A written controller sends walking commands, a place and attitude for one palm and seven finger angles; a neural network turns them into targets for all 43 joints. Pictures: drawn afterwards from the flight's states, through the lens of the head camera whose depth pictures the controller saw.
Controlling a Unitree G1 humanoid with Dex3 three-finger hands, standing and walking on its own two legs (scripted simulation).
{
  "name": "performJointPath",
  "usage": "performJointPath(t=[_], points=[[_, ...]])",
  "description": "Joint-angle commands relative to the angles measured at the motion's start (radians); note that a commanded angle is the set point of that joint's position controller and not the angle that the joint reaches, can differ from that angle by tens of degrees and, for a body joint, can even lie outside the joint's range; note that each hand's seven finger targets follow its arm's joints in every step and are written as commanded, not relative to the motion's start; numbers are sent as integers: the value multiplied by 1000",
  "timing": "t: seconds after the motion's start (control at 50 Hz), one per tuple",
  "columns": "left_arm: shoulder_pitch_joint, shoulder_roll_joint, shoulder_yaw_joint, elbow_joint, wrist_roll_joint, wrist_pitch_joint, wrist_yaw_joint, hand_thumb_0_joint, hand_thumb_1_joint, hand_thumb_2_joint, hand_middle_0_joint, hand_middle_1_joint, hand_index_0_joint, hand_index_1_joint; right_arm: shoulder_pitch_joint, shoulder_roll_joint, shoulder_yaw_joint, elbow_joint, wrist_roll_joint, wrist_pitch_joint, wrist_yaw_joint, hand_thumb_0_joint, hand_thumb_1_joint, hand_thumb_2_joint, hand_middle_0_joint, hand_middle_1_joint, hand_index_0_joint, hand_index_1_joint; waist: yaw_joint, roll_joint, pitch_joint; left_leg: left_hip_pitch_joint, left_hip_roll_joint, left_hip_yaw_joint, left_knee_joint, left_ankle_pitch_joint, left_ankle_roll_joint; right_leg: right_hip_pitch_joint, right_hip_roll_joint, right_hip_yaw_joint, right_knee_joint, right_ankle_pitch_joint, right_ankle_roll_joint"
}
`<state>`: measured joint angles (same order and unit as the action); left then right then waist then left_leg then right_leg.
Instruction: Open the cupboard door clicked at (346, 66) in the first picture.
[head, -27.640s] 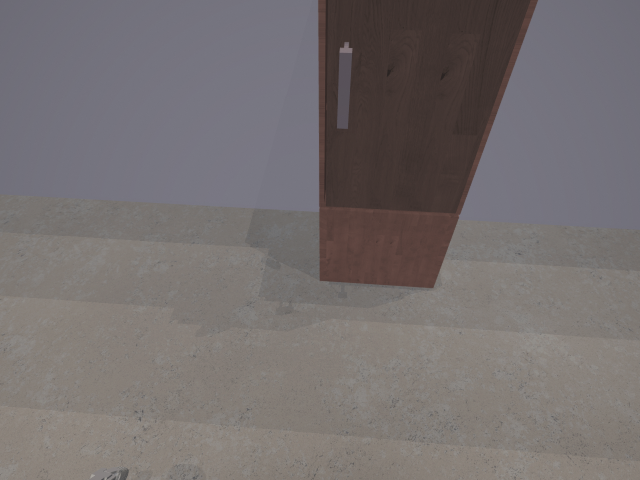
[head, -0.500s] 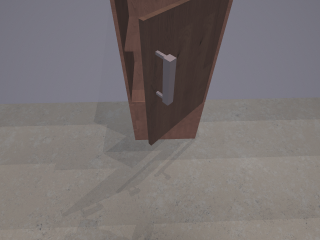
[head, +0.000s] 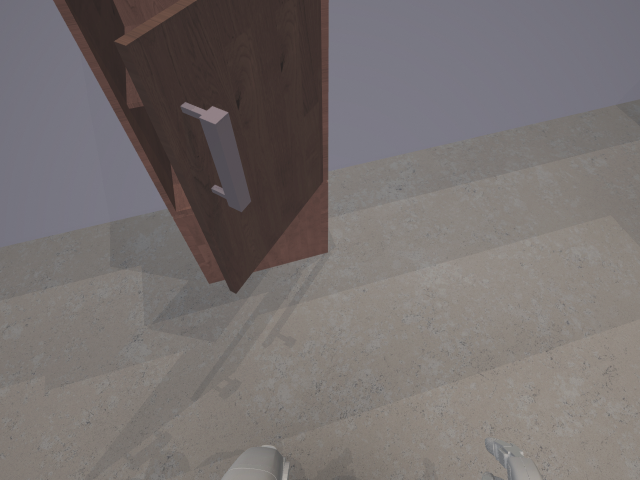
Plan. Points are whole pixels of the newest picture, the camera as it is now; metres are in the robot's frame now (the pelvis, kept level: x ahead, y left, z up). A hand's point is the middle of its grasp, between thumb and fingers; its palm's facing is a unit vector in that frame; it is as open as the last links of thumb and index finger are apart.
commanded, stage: walk to a spot facing it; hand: left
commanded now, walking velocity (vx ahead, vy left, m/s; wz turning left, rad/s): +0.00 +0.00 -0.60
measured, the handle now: (216, 159) +0.52 +0.20 +0.06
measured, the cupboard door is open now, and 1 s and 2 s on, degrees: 43 43 43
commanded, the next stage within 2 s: none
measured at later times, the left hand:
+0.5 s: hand (209, 418) +0.20 +0.19 -0.17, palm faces -0.32 -0.91 -0.26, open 7.3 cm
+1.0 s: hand (262, 383) +0.26 +0.12 -0.16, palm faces -0.57 -0.80 -0.18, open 7.3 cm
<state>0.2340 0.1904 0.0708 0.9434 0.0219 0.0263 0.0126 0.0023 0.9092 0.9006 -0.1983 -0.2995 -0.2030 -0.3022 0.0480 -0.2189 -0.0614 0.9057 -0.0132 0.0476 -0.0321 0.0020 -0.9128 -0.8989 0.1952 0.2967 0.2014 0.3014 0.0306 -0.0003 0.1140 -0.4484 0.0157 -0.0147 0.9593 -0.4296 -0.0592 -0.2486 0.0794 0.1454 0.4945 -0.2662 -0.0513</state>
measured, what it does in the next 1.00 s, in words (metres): steps on the spot, turning right: left foot, then right foot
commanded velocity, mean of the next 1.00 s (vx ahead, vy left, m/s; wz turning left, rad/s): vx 0.02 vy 0.00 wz -0.60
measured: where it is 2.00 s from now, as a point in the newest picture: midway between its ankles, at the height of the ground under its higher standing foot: (424, 451)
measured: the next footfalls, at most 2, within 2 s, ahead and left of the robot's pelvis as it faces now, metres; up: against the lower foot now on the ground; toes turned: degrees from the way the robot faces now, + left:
left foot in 0.14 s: +0.05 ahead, +0.15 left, +0.00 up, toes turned -6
right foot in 0.50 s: +0.02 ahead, -0.11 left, +0.00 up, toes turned -22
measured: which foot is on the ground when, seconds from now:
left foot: up 0.00-0.12, down 0.14-0.50, up 0.52-0.76, down 0.78-1.00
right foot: down 0.00-0.12, up 0.14-0.48, down 0.50-0.78, up 0.80-1.00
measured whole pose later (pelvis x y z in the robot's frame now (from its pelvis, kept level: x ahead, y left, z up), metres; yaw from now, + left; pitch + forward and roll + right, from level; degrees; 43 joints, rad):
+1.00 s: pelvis +0.05 +0.03 +0.00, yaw -36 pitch +2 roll -2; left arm 0.12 0.23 0.07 0.88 0.01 0.06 -0.04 0.01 0.91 0.90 -0.19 -0.30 -0.20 -0.30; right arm 0.26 -0.18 -0.02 0.90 -0.04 0.00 -0.03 0.00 -0.91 -0.90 0.20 0.30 0.21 0.30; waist -0.01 0.00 0.11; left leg -0.26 0.13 0.14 0.52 -0.29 -0.02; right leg -0.43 -0.01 -0.06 0.91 -0.48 0.04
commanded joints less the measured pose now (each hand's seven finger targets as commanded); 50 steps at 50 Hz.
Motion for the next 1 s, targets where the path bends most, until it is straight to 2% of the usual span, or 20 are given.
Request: performJointPath(t=[0.0,0.08,0.1,0.12,0.14,0.22,0.36,0.42,0.44,0.46,0.48,0.5,0.52,0.58,0.72,0.74,0.76,0.78,0.88,0.98], points=[[74,221,67,-60,7,-9,16,0,900,900,-200,-300,-200,-300,-9,-67,-13,-93,13,-30,-10,0,-900,-900,200,300,200,300,16,-135,-176,-43,-13,-9,-118,-21,7,219,-265,311,-50,668,-155],[-22,180,57,-95,-7,2,11,0,900,900,-200,-300,-200,-300,166,-109,-15,-51,11,-50,-20,0,-900,-900,200,300,200,300,-76,-25,-209,372,53,-59,-557,231,36,-77,-138,231,76,387,-33],[14,123,44,-114,-18,4,-3,0,900,900,-200,-300,-200,-300,188,-213,-32,-57,-9,-61,-23,0,-900,-900,200,300,200,300,-66,267,-229,518,320,-339,-643,361,139,-289,3,70,245,-58,39],[-3,129,40,-134,-10,-2,-12,0,900,900,-200,-300,-200,-300,207,-248,-36,-74,-14,-52,-26,0,-900,-900,200,300,200,300,-66,296,-188,433,494,-443,-664,473,259,-328,-12,-74,472,-389,82],[-30,146,39,-144,1,0,-18,0,900,900,-200,-300,-200,-300,195,-240,-29,-87,-19,-52,-28,0,-900,-900,200,300,200,300,-64,167,-138,348,500,-447,-651,506,301,-349,-54,-66,600,-367,94],[-47,116,36,-116,-4,10,-41,0,900,900,-200,-300,-200,-300,165,-153,-6,-91,-21,-58,-24,0,-900,-900,200,300,200,300,-27,201,-146,362,282,-66,-565,791,202,-333,-98,-126,695,-203,115],[-133,97,14,-140,-3,9,-55,0,900,900,-200,-300,-200,-300,257,-191,-23,-47,-21,-54,-13,0,-900,-900,200,300,200,300,-71,214,-165,383,304,33,-533,752,185,-177,-90,-224,314,-180,86],[-92,115,15,-125,-4,1,-49,0,900,900,-200,-300,-200,-300,256,-204,-30,-41,-16,-48,-6,0,-900,-900,200,300,200,300,-43,194,-162,345,293,84,-442,739,131,-24,-66,-253,94,-49,55],[-25,144,22,-106,-2,-5,-45,0,900,900,-200,-300,-200,-300,240,-205,-32,-51,-10,-46,0,0,-900,-900,200,300,200,300,-3,133,-187,264,271,107,-340,670,92,126,-79,-230,-38,100,37],[54,238,40,-85,6,-14,-28,0,900,900,-200,-300,-200,-300,227,-157,-25,-73,4,-44,7,0,-900,-900,200,300,200,300,31,-104,-232,60,184,205,-139,402,27,334,-272,12,-87,400,-37],[113,323,59,-65,0,-17,-13,0,900,900,-200,-300,-200,-300,158,-106,-9,-118,9,-37,5,0,-900,-900,200,300,200,300,67,-310,-210,-134,53,176,77,-227,-12,348,-493,261,-116,718,-170],[108,332,55,-69,-8,-10,-5,0,900,900,-200,-300,-200,-300,149,-120,-8,-114,8,-26,0,0,-900,-900,200,300,200,300,71,-205,-174,-146,73,46,174,-230,0,250,-486,259,-121,548,-221],[40,293,57,-85,0,-5,7,0,900,900,-200,-300,-200,-300,138,-110,-11,-106,6,-22,-3,0,-900,-900,200,300,200,300,36,-260,-157,-191,82,20,208,-172,-1,229,-412,253,-122,445,-205],[-73,237,41,-123,4,-2,12,0,900,900,-200,-300,-200,-300,164,-102,-11,-70,3,-17,6,0,-900,-900,200,300,200,300,-23,-178,-143,-71,75,37,129,-48,-15,96,-319,118,-104,417,-143],[-148,234,42,-142,-1,9,-6,0,900,900,-200,-300,-200,-300,303,-95,-9,-38,4,-36,0,0,-900,-900,200,300,200,300,-98,-145,-136,255,11,76,-398,164,-1,-119,-225,143,-32,193,-57],[-143,191,32,-153,-7,15,-11,0,900,900,-200,-300,-200,-300,325,-145,-17,-33,-2,-46,-4,0,-900,-900,200,300,200,300,-100,11,-145,334,102,-42,-543,139,34,-212,-146,93,61,57,-6],[-102,124,21,-173,-18,20,-21,0,900,900,-200,-300,-200,-300,343,-253,-36,-45,-21,-58,-7,0,-900,-900,200,300,200,300,-94,311,-163,392,370,-349,-675,166,146,-345,-7,-55,297,-216,59],[-131,139,23,-192,-11,12,-28,0,900,900,-200,-300,-200,-300,350,-282,-40,-61,-25,-61,-16,0,-900,-900,200,300,200,300,-99,255,-163,302,502,-449,-714,220,247,-324,-38,-105,519,-364,74],[-147,95,21,-152,-4,14,-53,0,900,900,-200,-300,-200,-300,244,-177,-14,-72,-28,-66,-17,0,-900,-900,200,300,200,300,-51,191,-139,329,310,-21,-584,671,177,-288,-112,-173,552,-231,104],[-161,73,11,-153,-4,2,-56,0,900,900,-200,-300,-200,-300,310,-199,-31,-38,-25,-55,-5,0,-900,-900,200,300,200,300,-90,221,-192,390,330,65,-543,542,157,-142,-80,-258,233,-224,76]])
